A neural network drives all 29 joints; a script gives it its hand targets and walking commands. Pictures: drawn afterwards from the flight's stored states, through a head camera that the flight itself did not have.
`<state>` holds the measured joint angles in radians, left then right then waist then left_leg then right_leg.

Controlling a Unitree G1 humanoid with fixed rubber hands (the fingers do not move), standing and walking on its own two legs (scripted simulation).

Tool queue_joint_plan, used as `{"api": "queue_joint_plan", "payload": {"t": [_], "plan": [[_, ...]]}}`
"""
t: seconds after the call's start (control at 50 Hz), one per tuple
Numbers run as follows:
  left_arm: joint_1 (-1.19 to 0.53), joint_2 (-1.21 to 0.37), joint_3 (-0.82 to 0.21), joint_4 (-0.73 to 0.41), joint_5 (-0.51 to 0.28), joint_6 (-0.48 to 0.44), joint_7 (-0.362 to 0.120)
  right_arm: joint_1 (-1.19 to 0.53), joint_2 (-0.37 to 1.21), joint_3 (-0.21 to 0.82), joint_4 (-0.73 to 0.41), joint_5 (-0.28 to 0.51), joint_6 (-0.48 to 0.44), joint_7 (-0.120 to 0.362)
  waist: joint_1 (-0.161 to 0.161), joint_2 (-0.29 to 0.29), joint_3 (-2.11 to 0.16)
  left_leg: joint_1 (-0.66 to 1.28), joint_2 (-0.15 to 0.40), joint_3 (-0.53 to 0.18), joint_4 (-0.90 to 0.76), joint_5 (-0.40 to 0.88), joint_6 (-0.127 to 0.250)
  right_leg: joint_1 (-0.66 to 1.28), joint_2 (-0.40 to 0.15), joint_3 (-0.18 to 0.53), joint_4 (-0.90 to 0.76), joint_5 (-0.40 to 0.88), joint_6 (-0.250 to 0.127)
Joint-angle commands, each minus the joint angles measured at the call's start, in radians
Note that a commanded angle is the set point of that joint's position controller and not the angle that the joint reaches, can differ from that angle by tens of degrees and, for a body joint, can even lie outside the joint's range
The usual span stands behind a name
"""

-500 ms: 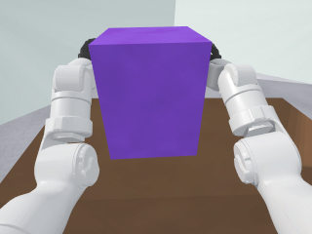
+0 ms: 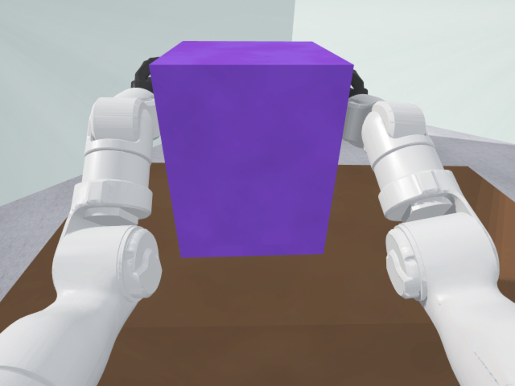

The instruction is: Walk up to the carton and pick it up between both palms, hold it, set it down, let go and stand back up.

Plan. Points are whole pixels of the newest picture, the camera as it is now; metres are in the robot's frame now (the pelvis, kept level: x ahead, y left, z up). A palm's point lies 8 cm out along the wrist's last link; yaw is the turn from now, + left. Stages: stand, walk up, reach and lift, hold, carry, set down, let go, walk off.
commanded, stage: hold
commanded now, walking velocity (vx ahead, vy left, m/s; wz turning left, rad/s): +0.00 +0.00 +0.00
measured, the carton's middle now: (250, 143) +0.36 +0.00 +0.29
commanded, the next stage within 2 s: set down in 1.20 s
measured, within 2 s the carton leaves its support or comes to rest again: neither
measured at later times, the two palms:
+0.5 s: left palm (145, 112) +0.38 +0.14 +0.33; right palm (347, 120) +0.37 -0.15 +0.32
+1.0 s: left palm (146, 110) +0.38 +0.14 +0.33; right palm (349, 118) +0.37 -0.15 +0.33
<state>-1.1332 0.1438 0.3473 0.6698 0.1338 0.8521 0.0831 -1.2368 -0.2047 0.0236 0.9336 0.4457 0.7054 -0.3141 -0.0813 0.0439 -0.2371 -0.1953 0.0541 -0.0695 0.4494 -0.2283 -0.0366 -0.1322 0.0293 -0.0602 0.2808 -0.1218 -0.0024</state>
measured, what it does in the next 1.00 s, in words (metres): stands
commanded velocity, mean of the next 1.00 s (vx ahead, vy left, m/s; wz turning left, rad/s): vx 0.00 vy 0.00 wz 0.00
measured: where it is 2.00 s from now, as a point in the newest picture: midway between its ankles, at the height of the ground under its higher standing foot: outside the picture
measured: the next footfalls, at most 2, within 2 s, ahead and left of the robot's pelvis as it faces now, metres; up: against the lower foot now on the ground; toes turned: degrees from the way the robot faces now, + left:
none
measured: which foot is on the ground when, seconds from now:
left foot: down 0.00-1.00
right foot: down 0.00-1.00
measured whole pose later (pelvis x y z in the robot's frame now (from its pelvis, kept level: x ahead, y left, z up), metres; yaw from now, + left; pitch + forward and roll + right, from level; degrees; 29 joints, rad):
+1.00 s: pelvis +0.00 +0.01 +0.00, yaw +0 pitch -2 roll -2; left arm -1.11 0.13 0.35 0.65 0.14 0.86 0.08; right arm -1.22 -0.21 0.05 0.93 0.45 0.71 -0.31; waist -0.08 0.05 -0.22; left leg -0.18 0.05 -0.06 0.45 -0.23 -0.03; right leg -0.12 0.02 -0.05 0.27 -0.12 0.01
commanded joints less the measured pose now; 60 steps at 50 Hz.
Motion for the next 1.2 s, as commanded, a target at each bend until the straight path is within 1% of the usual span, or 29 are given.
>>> {"api": "queue_joint_plan", "payload": {"t": [0.0, 0.02, 0.06, 0.2, 0.28, 0.3, 0.38, 0.4, 0.42, 0.46, 0.48, 0.52, 0.54, 0.56, 0.58, 0.64, 0.66, 0.68, 0.72, 0.84, 0.9, 0.96, 1.0, 1.04, 1.06, 1.08, 1.12, 1.16, 1.18], "plan": [[-0.858, -0.681, -0.266, -0.089, -0.153, -0.084, -0.159, -0.957, 0.704, 0.094, -0.345, 0.140, -0.065, 0.149, -0.012, -0.002, -0.287, -0.019, -0.101, 0.025, -0.084, 0.116, -0.015, 0.170, 0.051, 0.077, -0.020, 0.035, 0.035], [-0.887, -0.691, -0.274, -0.132, -0.157, -0.096, -0.156, -1.013, 0.748, 0.134, -0.418, 0.170, -0.071, 0.149, 0.026, -0.010, -0.383, 0.002, -0.100, 0.023, -0.059, 0.191, -0.012, 0.183, 0.057, 0.078, -0.006, 0.105, 0.038], [-0.934, -0.681, -0.247, -0.081, -0.153, -0.101, -0.153, -0.995, 0.730, 0.092, -0.307, 0.162, -0.050, 0.151, 0.005, 0.013, -0.293, -0.013, -0.101, 0.031, -0.066, 0.155, -0.021, 0.144, 0.058, 0.072, -0.010, 0.058, 0.033], [-0.853, -0.703, -0.306, -0.236, -0.180, -0.086, -0.160, -0.949, 0.716, 0.143, -0.464, 0.192, -0.061, 0.121, -0.013, 0.012, -0.450, 0.086, -0.098, 0.011, -0.025, 0.357, -0.040, 0.260, 0.077, 0.067, 0.007, 0.276, 0.043], [-0.849, -0.725, -0.341, -0.214, -0.194, -0.075, -0.157, -1.006, 0.728, 0.162, -0.557, 0.199, -0.065, 0.118, -0.015, 0.005, -0.405, 0.045, -0.108, 0.021, -0.024, 0.300, -0.030, 0.227, 0.069, 0.067, 0.008, 0.238, 0.044], [-0.857, -0.706, -0.327, -0.207, -0.191, -0.071, -0.154, -0.984, 0.710, 0.146, -0.535, 0.188, -0.054, 0.114, -0.040, 0.008, -0.391, 0.062, -0.103, 0.017, -0.028, 0.284, -0.032, 0.211, 0.063, 0.072, -0.001, 0.224, 0.045], [-0.839, -0.715, -0.319, -0.241, -0.170, -0.062, -0.160, -0.967, 0.705, 0.144, -0.502, 0.191, -0.050, 0.126, -0.012, 0.042, -0.356, 0.033, -0.106, 0.004, -0.042, 0.270, -0.034, 0.244, 0.063, 0.077, 0.005, 0.212, 0.039], [-0.811, -0.705, -0.322, -0.238, -0.161, -0.053, -0.165, -0.912, 0.696, 0.134, -0.478, 0.179, -0.040, 0.122, -0.036, 0.038, -0.334, 0.047, -0.105, 0.007, -0.043, 0.264, -0.032, 0.225, 0.055, 0.076, 0.005, 0.219, 0.039], [-0.817, -0.711, -0.328, -0.265, -0.172, -0.051, -0.165, -0.947, 0.714, 0.170, -0.500, 0.199, -0.046, 0.125, 0.004, 0.038, -0.414, 0.080, -0.097, 0.018, -0.029, 0.353, -0.040, 0.242, 0.069, 0.078, 0.013, 0.275, 0.032], [-0.856, -0.718, -0.340, -0.249, -0.170, -0.056, -0.161, -0.924, 0.717, 0.168, -0.424, 0.187, -0.031, 0.127, -0.010, 0.029, -0.349, 0.061, -0.097, 0.013, -0.037, 0.309, -0.044, 0.204, 0.070, 0.077, -0.001, 0.201, 0.025], [-0.868, -0.727, -0.336, -0.267, -0.170, -0.062, -0.155, -0.973, 0.727, 0.180, -0.511, 0.199, -0.048, 0.133, 0.021, 0.020, -0.390, 0.064, -0.093, 0.008, -0.036, 0.331, -0.039, 0.222, 0.078, 0.062, 0.003, 0.200, 0.031], [-0.843, -0.753, -0.383, -0.313, -0.195, -0.056, -0.147, -0.958, 0.736, 0.201, -0.561, 0.226, -0.055, 0.130, 0.013, 0.053, -0.483, 0.105, -0.091, 0.009, -0.002, 0.419, -0.054, 0.249, 0.072, 0.069, 0.023, 0.315, 0.035], [-0.852, -0.752, -0.383, -0.263, -0.199, -0.049, -0.145, -0.926, 0.702, 0.161, -0.515, 0.216, -0.046, 0.124, -0.029, 0.035, -0.372, 0.088, -0.093, 0.014, -0.011, 0.373, -0.057, 0.205, 0.074, 0.061, 0.001, 0.276, 0.036], [-0.838, -0.742, -0.358, -0.266, -0.189, -0.055, -0.148, -0.925, 0.713, 0.164, -0.487, 0.201, -0.043, 0.130, -0.009, 0.031, -0.364, 0.074, -0.094, 0.011, -0.031, 0.359, -0.055, 0.208, 0.079, 0.063, -0.002, 0.243, 0.036], [-0.820, -0.739, -0.337, -0.205, -0.168, -0.044, -0.155, -0.885, 0.671, 0.103, -0.392, 0.167, -0.029, 0.129, -0.034, 0.034, -0.284, 0.060, -0.089, 0.013, -0.043, 0.290, -0.045, 0.179, 0.067, 0.074, -0.009, 0.190, 0.026], [-0.803, -0.721, -0.320, -0.232, -0.164, -0.057, -0.162, -0.897, 0.717, 0.164, -0.428, 0.205, -0.035, 0.140, 0.011, 0.028, -0.317, 0.037, -0.093, 0.011, -0.048, 0.311, -0.040, 0.203, 0.066, 0.076, 0.000, 0.210, 0.026], [-0.849, -0.737, -0.326, -0.223, -0.172, -0.056, -0.164, -0.920, 0.699, 0.120, -0.427, 0.176, -0.041, 0.141, -0.028, 0.039, -0.330, 0.062, -0.095, 0.019, -0.040, 0.302, -0.052, 0.193, 0.071, 0.074, 0.007, 0.190, 0.026], [-0.850, -0.724, -0.305, -0.203, -0.157, -0.065, -0.164, -0.915, 0.685, 0.114, -0.349, 0.169, -0.038, 0.149, -0.004, 0.036, -0.265, 0.015, -0.090, 0.015, -0.069, 0.251, -0.055, 0.175, 0.075, 0.064, -0.009, 0.133, 0.019], [-0.850, -0.731, -0.296, -0.165, -0.155, -0.060, -0.163, -0.947, 0.718, 0.127, -0.382, 0.171, -0.052, 0.148, 0.014, 0.042, -0.301, 0.023, -0.090, 0.016, -0.060, 0.238, -0.039, 0.185, 0.068, 0.069, -0.010, 0.125, 0.019], [-0.851, -0.741, -0.329, -0.227, -0.181, -0.075, -0.161, -0.931, 0.701, 0.125, -0.428, 0.178, -0.056, 0.136, -0.033, 0.034, -0.364, 0.087, -0.084, 0.007, -0.041, 0.342, -0.056, 0.230, 0.077, 0.066, -0.006, 0.216, 0.022], [-0.879, -0.745, -0.328, -0.159, -0.172, -0.073, -0.155, -0.951, 0.702, 0.101, -0.365, 0.158, -0.050, 0.145, -0.020, 0.049, -0.296, 0.006, -0.091, 0.015, -0.079, 0.188, -0.040, 0.180, 0.064, 0.070, -0.012, 0.073, 0.020], [-0.875, -0.730, -0.325, -0.266, -0.180, -0.088, -0.149, -0.970, 0.732, 0.169, -0.484, 0.192, -0.069, 0.149, 0.010, 0.015, -0.428, 0.050, -0.086, 0.006, -0.040, 0.332, -0.045, 0.251, 0.083, 0.068, 0.020, 0.214, 0.026], [-0.869, -0.736, -0.351, -0.287, -0.195, -0.074, -0.147, -0.954, 0.718, 0.166, -0.478, 0.215, -0.058, 0.133, -0.010, 0.034, -0.434, 0.071, -0.095, 0.009, -0.017, 0.385, -0.054, 0.230, 0.078, 0.071, 0.018, 0.282, 0.030], [-0.847, -0.682, -0.255, -0.123, -0.141, -0.066, -0.157, -0.964, 0.686, 0.125, -0.403, 0.181, -0.048, 0.132, 0.011, 0.001, -0.276, 0.001, -0.103, 0.019, -0.057, 0.199, -0.022, 0.168, 0.060, 0.080, -0.010, 0.125, 0.038], [-0.885, -0.720, -0.317, -0.251, -0.176, -0.083, -0.156, -0.968, 0.743, 0.144, -0.483, 0.175, -0.066, 0.129, -0.009, -0.006, -0.426, 0.057, -0.100, 0.017, -0.046, 0.242, -0.026, 0.218, 0.068, 0.075, 0.000, 0.167, 0.040], [-0.888, -0.740, -0.333, -0.202, -0.187, -0.077, -0.149, -0.969, 0.733, 0.128, -0.453, 0.170, -0.053, 0.132, -0.029, 0.029, -0.387, 0.055, -0.103, 0.021, -0.048, 0.242, -0.030, 0.181, 0.059, 0.076, -0.010, 0.172, 0.033], [-0.853, -0.727, -0.304, -0.203, -0.172, -0.078, -0.155, -1.013, 0.742, 0.127, -0.500, 0.175, -0.060, 0.129, 0.009, 0.017, -0.398, 0.059, -0.100, 0.014, -0.044, 0.278, -0.031, 0.185, 0.065, 0.082, 0.001, 0.203, 0.039], [-0.835, -0.712, -0.293, -0.130, -0.159, -0.066, -0.159, -0.982, 0.700, 0.113, -0.450, 0.165, -0.050, 0.129, -0.013, 0.004, -0.314, 0.016, -0.100, 0.021, -0.061, 0.208, -0.024, 0.183, 0.064, 0.075, -0.017, 0.128, 0.041], [-0.865, -0.708, -0.293, -0.214, -0.165, -0.081, -0.156, -0.994, 0.743, 0.153, -0.489, 0.181, -0.057, 0.135, 0.005, 0.012, -0.392, 0.021, -0.097, 0.012, -0.051, 0.247, -0.029, 0.236, 0.062, 0.080, 0.008, 0.173, 0.035]]}}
